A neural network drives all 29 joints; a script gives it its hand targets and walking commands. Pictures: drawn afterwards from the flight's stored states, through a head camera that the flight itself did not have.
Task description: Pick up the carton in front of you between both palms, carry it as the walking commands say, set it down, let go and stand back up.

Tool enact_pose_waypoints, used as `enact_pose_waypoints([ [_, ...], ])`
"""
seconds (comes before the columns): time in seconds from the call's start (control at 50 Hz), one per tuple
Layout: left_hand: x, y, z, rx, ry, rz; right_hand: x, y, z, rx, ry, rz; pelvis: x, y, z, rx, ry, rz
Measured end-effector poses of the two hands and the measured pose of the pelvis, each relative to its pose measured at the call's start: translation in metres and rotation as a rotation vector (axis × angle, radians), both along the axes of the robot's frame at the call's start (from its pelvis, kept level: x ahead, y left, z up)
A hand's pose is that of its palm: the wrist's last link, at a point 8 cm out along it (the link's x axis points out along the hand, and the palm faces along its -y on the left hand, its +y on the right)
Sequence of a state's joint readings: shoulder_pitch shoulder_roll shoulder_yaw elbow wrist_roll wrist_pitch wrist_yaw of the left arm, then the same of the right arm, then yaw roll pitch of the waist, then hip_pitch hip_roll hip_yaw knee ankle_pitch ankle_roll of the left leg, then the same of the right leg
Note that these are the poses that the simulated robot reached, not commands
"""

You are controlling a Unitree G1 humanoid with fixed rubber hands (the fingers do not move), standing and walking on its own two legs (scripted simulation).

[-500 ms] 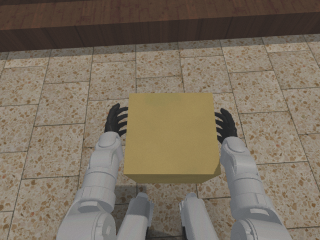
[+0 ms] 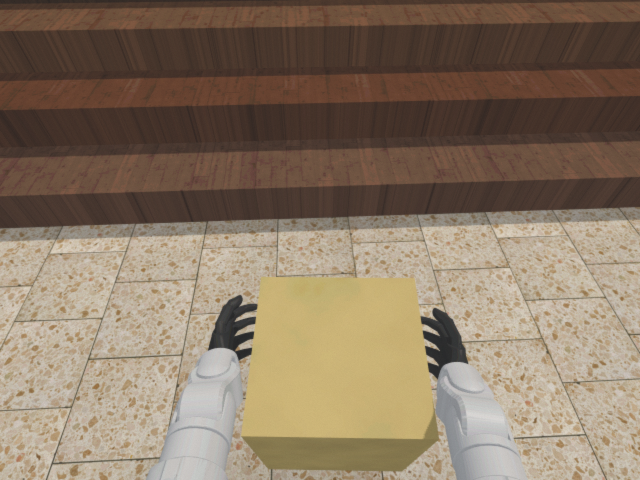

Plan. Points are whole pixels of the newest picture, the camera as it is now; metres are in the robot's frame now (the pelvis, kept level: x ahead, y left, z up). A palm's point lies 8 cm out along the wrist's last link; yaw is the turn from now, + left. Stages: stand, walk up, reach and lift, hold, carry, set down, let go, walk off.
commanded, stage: reach and lift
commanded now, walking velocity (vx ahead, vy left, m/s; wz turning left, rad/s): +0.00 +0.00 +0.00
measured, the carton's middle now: (336, 380) +0.31 -0.01 -0.10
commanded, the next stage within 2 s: hold in 1.26 s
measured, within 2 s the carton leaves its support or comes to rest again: neither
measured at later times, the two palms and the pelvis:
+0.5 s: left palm (204, 341) +0.29 +0.15 +0.06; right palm (471, 358) +0.28 -0.15 +0.05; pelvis -0.01 +0.00 +0.04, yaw +0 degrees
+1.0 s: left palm (203, 329) +0.29 +0.15 +0.07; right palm (473, 345) +0.29 -0.15 +0.07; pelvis +0.00 +0.00 +0.04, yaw +0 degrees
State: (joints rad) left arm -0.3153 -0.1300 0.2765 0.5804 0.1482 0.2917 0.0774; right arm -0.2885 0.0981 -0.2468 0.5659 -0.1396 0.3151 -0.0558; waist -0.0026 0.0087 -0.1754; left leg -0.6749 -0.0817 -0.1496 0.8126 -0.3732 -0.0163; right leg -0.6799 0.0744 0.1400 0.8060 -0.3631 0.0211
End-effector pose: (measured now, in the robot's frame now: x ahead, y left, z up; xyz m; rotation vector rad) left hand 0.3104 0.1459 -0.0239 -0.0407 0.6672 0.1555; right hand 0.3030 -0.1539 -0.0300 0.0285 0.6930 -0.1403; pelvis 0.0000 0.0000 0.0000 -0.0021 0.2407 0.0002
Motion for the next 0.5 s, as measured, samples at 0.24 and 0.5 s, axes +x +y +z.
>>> enact_pose_waypoints([
  [0.24,-0.014,0.004,0.070,0.018,-0.020,-0.014,-0.013,0.004,0.071,-0.012,-0.020,0.010,0.009,0.000,0.034,0.000,-0.207,-0.002],
  [0.5,-0.024,0.004,0.083,0.036,0.019,-0.028,-0.024,0.003,0.084,-0.030,0.018,0.026,-0.009,0.000,0.036,0.000,-0.299,0.000],
])
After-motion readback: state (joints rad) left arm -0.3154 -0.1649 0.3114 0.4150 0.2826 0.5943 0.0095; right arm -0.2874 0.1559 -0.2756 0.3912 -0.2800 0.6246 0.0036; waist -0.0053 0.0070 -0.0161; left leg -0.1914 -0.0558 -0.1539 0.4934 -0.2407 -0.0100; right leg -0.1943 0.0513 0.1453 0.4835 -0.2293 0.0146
